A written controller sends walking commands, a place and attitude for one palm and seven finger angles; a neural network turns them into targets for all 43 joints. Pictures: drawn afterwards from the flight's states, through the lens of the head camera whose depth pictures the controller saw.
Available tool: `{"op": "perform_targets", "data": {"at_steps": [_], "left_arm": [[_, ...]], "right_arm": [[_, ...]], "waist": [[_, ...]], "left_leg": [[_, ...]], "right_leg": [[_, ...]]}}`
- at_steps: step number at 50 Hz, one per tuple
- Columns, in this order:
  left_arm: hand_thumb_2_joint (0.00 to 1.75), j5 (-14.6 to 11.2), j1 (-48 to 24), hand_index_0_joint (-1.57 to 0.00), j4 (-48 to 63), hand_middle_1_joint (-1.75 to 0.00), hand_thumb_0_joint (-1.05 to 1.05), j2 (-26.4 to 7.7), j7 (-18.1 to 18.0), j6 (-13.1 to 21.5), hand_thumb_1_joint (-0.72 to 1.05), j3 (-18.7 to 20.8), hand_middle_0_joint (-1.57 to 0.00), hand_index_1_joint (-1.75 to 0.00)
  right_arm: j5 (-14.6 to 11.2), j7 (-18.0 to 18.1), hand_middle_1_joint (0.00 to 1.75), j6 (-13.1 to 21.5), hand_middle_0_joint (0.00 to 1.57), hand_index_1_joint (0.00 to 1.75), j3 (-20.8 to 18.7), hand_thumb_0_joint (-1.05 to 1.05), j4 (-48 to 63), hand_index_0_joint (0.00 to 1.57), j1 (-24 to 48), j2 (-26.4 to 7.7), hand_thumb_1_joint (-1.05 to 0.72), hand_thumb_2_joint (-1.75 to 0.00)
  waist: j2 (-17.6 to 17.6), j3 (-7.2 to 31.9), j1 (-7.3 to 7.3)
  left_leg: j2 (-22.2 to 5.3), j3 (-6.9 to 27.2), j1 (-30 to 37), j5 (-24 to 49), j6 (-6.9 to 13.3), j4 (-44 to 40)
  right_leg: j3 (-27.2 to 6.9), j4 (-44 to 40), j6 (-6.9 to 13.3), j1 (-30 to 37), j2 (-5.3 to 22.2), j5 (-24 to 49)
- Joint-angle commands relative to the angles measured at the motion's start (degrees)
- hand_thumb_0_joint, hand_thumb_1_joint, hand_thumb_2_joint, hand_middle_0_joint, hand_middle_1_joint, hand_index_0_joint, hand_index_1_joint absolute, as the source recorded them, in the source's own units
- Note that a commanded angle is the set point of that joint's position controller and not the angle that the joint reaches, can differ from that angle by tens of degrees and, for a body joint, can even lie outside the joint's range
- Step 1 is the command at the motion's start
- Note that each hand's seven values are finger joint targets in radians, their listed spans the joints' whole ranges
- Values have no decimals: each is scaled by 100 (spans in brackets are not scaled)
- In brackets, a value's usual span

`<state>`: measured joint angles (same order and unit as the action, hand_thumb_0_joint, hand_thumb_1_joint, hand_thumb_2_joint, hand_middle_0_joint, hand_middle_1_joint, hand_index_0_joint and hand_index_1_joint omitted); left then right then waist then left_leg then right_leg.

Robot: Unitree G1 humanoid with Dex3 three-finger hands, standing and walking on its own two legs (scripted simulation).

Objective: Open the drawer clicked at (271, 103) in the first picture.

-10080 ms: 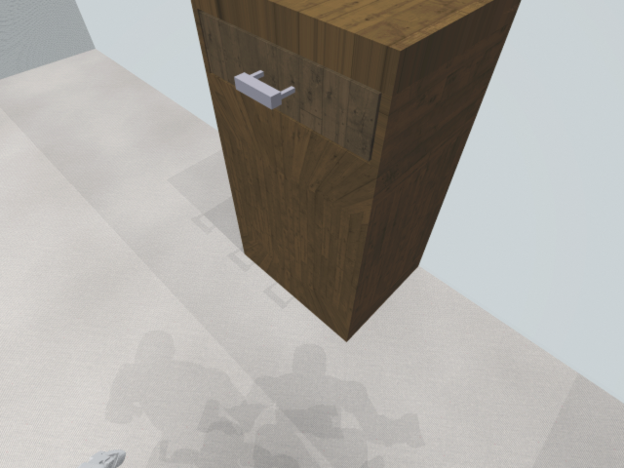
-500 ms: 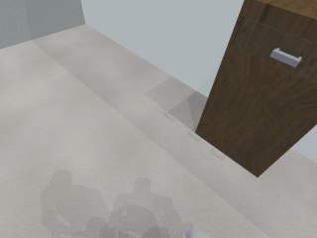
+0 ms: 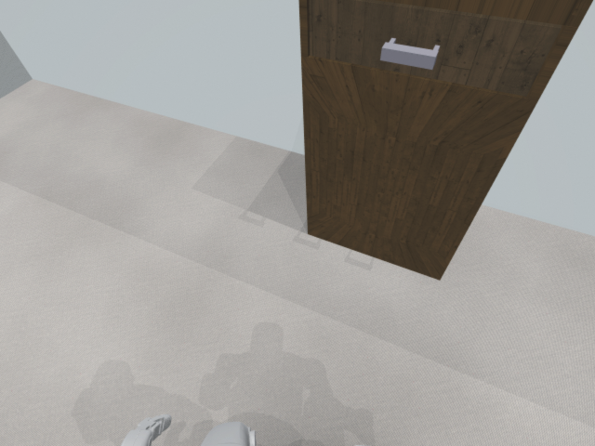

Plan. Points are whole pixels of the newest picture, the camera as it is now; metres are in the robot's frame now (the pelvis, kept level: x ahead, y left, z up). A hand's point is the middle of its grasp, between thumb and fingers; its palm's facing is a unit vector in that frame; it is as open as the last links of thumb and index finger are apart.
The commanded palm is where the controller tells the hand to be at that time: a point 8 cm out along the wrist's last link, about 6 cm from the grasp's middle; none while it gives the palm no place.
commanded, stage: turn to face it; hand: left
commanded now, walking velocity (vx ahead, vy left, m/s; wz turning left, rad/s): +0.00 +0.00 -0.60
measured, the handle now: (411, 50) +0.85 -0.22 +0.09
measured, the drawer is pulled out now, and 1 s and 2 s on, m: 0.00 0.00 0.00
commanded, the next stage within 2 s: take the last steps up to it in 0.60 s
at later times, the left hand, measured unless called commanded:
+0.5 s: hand out of the picture +0.11 +0.25 -0.16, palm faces -0.20 -0.96 -0.21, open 7.4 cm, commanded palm none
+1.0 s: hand out of the picture +0.14 +0.15 -0.15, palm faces -0.36 -0.91 -0.22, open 7.2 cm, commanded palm none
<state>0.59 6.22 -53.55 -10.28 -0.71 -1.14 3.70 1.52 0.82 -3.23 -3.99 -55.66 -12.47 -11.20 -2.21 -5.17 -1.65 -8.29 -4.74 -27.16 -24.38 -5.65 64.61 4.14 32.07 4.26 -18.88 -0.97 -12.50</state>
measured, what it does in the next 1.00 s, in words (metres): steps on the spot, turning right: left foot, then right foot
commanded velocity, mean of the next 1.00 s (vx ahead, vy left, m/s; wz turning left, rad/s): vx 0.10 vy -0.02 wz -0.31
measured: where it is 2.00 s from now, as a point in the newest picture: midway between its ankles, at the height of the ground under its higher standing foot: (366, 431)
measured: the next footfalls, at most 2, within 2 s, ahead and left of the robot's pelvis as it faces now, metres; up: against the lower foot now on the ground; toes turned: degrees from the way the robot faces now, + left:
left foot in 0.30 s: +0.07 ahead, +0.15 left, +0.00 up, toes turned -8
right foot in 0.72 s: -0.04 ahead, -0.09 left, +0.00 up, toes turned -26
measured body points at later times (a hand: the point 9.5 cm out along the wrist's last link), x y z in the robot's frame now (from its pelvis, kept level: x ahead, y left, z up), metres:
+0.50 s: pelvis +0.01 +0.05 +0.01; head +0.04 +0.08 +0.46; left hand +0.13 +0.30 -0.15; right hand +0.02 -0.21 -0.11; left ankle +0.03 +0.15 -0.73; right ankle -0.05 -0.08 -0.65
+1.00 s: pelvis +0.01 +0.00 +0.01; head +0.01 -0.01 +0.46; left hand +0.16 +0.20 -0.13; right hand -0.09 -0.23 -0.15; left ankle +0.08 +0.12 -0.69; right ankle -0.07 -0.07 -0.73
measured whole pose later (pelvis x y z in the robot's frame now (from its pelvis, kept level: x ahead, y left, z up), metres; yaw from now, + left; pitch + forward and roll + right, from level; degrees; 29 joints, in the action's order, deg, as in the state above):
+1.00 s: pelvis +0.01 +0.00 +0.01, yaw -23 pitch +0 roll +0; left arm 1.1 12.2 -58.4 -9.8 -0.4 1.3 2.7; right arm 2.0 -0.7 -2.0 -3.7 -59.6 -16.3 -11.8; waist -1.4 -1.1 -1.5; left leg -6.4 -6.0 -24.8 -22.0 -4.2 49.9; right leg 3.3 23.9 1.9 -6.7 -0.4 -17.0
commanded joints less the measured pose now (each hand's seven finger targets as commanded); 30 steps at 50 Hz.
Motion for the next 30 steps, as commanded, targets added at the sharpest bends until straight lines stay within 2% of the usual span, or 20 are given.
{"op": "perform_targets", "data": {"at_steps": [1, 5, 6, 9, 11, 12, 13, 14, 15, 16, 17, 18, 19, 20, 21, 23, 26, 28, 30], "left_arm": [[90, 45, 228, -20, 342, -30, 0, -1122, -31, 104, 90, 252, -20, -30], [90, 62, 376, -20, 421, -30, 0, -1254, 3, 69, 90, 283, -20, -30], [90, 80, 412, -20, 435, -30, 0, -1268, -7, 61, 90, 297, -20, -30], [90, 80, 431, -20, 517, -30, 0, -1389, 23, 5, 90, 319, -20, -30], [90, 77, 298, -20, 553, -30, 0, -1389, 20, -25, 90, 319, -20, -30], [90, 58, 221, -20, 602, -30, 0, -1380, 16, -40, 90, 319, -20, -30], [90, 24, 124, -20, 631, -30, 0, -1315, 24, -64, 90, 295, -20, -30], [90, -26, 169, -20, 723, -30, 0, -1035, 47, -80, 90, 243, -20, -30], [90, -35, 357, -20, 799, -30, 0, -792, 128, -86, 90, 193, -20, -30], [90, 79, 341, -20, 730, -30, 0, -1025, 106, -157, 90, 245, -20, -30], [90, 135, 320, -20, 590, -30, 0, -1132, 147, -173, 90, 328, -20, -30], [90, 124, 539, -20, 492, -30, 0, -1046, 196, -163, 90, 346, -20, -30], [90, 113, 685, -20, 399, -30, 0, -942, 219, -166, 90, 319, -20, -30], [90, 94, 705, -20, 366, -30, 0, -878, 222, -170, 90, 284, -20, -30], [90, 75, 650, -20, 356, -30, 0, -826, 227, -163, 90, 254, -20, -30], [90, 52, 453, -20, 390, -30, 0, -715, 206, -170, 90, 194, -20, -30], [90, 47, 164, -20, 388, -30, 0, -620, 192, -178, 90, 120, -20, -30], [90, 36, 53, -20, 375, -30, 0, -546, 177, -177, 90, 74, -20, -30], [90, 27, 49, -20, 340, -30, 0, -482, 159, -143, 90, 33, -20, -30]], "right_arm": [[9, 25, 30, 95, 20, 30, -93, 0, 444, 20, -221, -524, -90, -90], [-20, 26, 30, 130, 20, 30, -76, 0, 714, 20, 245, -631, -90, -90], [-44, 31, 30, 157, 20, 30, -63, 0, 769, 20, 324, -624, -90, -90], [-88, 53, 30, 182, 20, 30, -45, 0, 885, 20, 457, -639, -90, -90], [-121, 78, 30, 222, 20, 30, -34, 0, 878, 20, 223, -657, -90, -90], [-128, 100, 30, 253, 20, 30, -31, 0, 828, 20, 2, -661, -90, -90], [-133, 125, 30, 295, 20, 30, -37, 0, 743, 20, -246, -741, -90, -90], [-99, 153, 30, 359, 20, 30, -75, 0, 759, 20, -415, -1082, -90, -90], [-27, 135, 30, 327, 20, 30, -160, 0, 921, 20, -159, -1604, -90, -90], [-21, 131, 30, 294, 20, 30, -140, 0, 992, 20, 69, -1606, -90, -90], [1, 147, 30, 314, 20, 30, -62, 0, 1031, 20, 362, -1267, -90, -90], [12, 146, 30, 333, 20, 30, -3, 0, 1084, 20, 606, -1144, -90, -90], [7, 146, 30, 358, 20, 30, 1, 0, 1078, 20, 660, -1072, -90, -90], [-4, 147, 30, 376, 20, 30, 5, 0, 1019, 20, 511, -1039, -90, -90], [-21, 147, 30, 387, 20, 30, 12, 0, 952, 20, 360, -989, -90, -90], [-11, 142, 30, 395, 20, 30, -27, 0, 758, 20, -67, -1007, -90, -90], [-11, 130, 30, 370, 20, 30, -79, 0, 516, 20, -442, -1071, -90, -90], [1, 115, 30, 347, 20, 30, -118, 0, 395, 20, -559, -1113, -90, -90], [11, 96, 30, 319, 20, 30, -157, 0, 289, 20, -598, -1187, -90, -90]], "waist": [[916, 704, 120], [1051, 770, 241], [974, 835, 271], [1118, 818, 321], [1065, 890, 184], [1074, 997, 93], [931, 1069, -37], [-22, 1137, -124], [-1670, 824, 10], [-1682, 640, -18], [-1014, 354, 131], [-639, 266, 327], [-580, 356, 364], [-633, 459, 313], [-680, 495, 247], [-698, 599, 85], [-754, 569, -70], [-929, 610, -135], [-1048, 680, -134]], "left_leg": [[112, 233, -184, 309, -11, -296], [294, 292, -153, 156, 2, -975], [343, 306, -45, 63, 18, -1296], [572, 280, 423, -34, 121, -1933], [663, 309, 808, 139, 187, -2668], [700, 283, 1245, 473, 224, -3250], [631, 279, 1964, 916, 279, -3983], [-222, 1204, 2605, 670, 561, -4726], [-1619, 2471, 2583, 737, 1031, -5251], [-2079, 2666, 1717, 511, 1293, -5319], [-1634, 2172, 1187, 637, 1262, -5307], [-1247, 1529, 1131, 977, 1190, -5128], [-988, 1034, 1363, 1530, 1135, -4973], [-845, 737, 1646, 2105, 1120, -4821], [-822, 563, 1755, 2580, 1146, -4714], [-901, 539, 2123, 3293, 1268, -4536], [-1001, 511, 2319, 3683, 1346, -4442], [-1080, 436, 2277, 3681, 1357, -4386], [-1138, 374, 2293, 3809, 1341, -4245]], "right_leg": [[-1781, -1438, 499, 479, 1312, 986], [-2191, -1394, 595, 677, 1252, 851], [-2309, -1311, 629, 753, 1272, 990], [-2591, -1279, 622, 546, 1222, 1092], [-2723, -1119, 503, 488, 1139, 1250], [-2731, -946, 373, 355, 1040, 1273], [-2566, -705, 134, -68, 828, 1005], [-2144, 0, -173, -892, 265, 89], [-1089, 1361, -513, -1792, -386, -1693], [-978, 2491, -642, -1609, -97, -1929], [-996, 3125, -680, -1374, -42, -1567], [-820, 3538, -700, -1319, -6, -1260], [-718, 3707, -761, -1392, 38, -1015], [-641, 3721, -803, -1428, 64, -913], [-557, 3617, -832, -1401, 126, -884], [-449, 3161, -870, -1309, 184, -1073], [-236, 2401, -860, -1072, 252, -1322], [-115, 1858, -824, -738, 271, -1459], [12, 1341, -759, -463, 209, -1501]]}}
